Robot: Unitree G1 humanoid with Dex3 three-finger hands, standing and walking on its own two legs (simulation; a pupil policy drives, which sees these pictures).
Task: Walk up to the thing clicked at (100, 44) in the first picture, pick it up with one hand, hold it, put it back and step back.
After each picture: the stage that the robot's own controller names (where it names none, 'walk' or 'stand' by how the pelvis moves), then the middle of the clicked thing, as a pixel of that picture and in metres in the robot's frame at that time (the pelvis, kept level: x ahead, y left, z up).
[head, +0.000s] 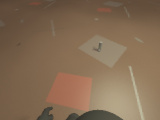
stand; (100, 46) +1.52 -0.18 -0.66
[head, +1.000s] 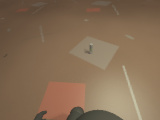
walk; (91, 48) +1.40 +0.12 -0.64
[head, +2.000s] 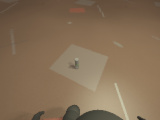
walk; (76, 63) +0.89 +0.26 -0.62
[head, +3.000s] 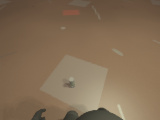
walk; (72, 82) +0.54 +0.23 -0.64
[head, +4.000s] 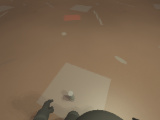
stand; (71, 96) +0.37 +0.23 -0.64
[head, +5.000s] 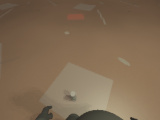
stand; (73, 96) +0.36 +0.20 -0.66
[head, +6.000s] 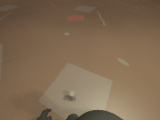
stand; (72, 96) +0.37 +0.21 -0.66
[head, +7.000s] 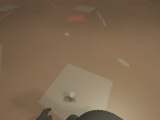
stand; (72, 97) +0.36 +0.21 -0.66
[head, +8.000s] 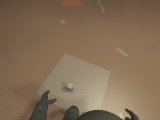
go down; (71, 88) +0.38 +0.22 -0.63
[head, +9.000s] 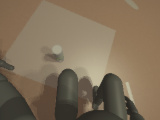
go down; (59, 55) +0.44 +0.27 -0.23
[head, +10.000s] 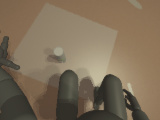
close in; (60, 56) +0.44 +0.26 -0.25
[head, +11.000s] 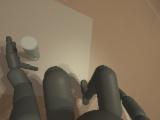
close in; (32, 51) +0.42 +0.30 -0.16
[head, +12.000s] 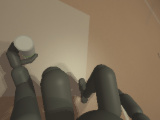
close; (27, 51) +0.41 +0.31 -0.16
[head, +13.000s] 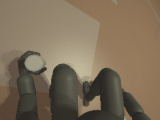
lift; (38, 63) +0.31 +0.30 -0.15
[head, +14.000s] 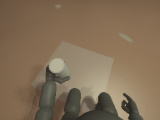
lift; (63, 72) +0.31 +0.19 +0.04
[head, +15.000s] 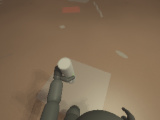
hold; (68, 72) +0.32 +0.16 +0.04
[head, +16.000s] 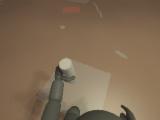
hold; (69, 72) +0.33 +0.16 +0.03
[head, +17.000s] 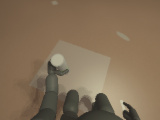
crouch; (62, 66) +0.37 +0.20 -0.02
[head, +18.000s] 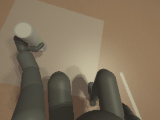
lower; (35, 40) +0.49 +0.30 -0.06
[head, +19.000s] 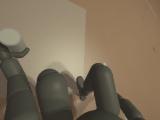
lower; (17, 45) +0.44 +0.32 -0.16
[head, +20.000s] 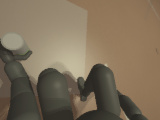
lower; (20, 48) +0.42 +0.32 -0.16
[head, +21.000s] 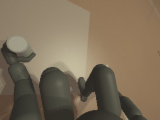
lower; (24, 50) +0.41 +0.32 -0.16
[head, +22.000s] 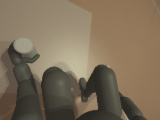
lower; (29, 51) +0.40 +0.30 -0.16
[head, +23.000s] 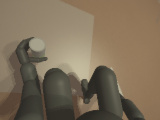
open; (38, 52) +0.41 +0.27 -0.17
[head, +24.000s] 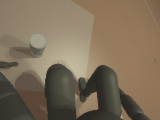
stand; (37, 48) +0.41 +0.28 -0.17
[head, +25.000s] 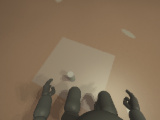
stand; (71, 76) +0.40 +0.21 -0.47
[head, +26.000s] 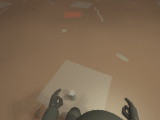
stand; (73, 95) +0.36 +0.19 -0.60
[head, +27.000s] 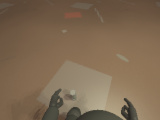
stand; (73, 95) +0.37 +0.19 -0.60
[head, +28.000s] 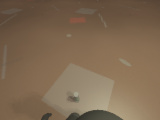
stand; (76, 97) +0.39 +0.18 -0.65
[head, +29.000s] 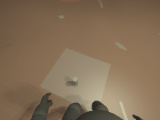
walk; (75, 81) +0.45 +0.15 -0.64
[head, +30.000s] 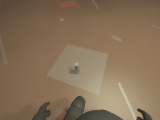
walk; (77, 68) +0.71 +0.25 -0.63
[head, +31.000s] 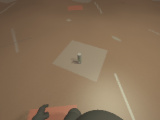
stand; (79, 58) +1.01 +0.23 -0.63
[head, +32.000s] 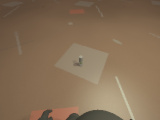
stand; (80, 61) +1.01 +0.21 -0.66
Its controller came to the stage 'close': yes
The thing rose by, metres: 0.68
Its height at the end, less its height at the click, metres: +0.00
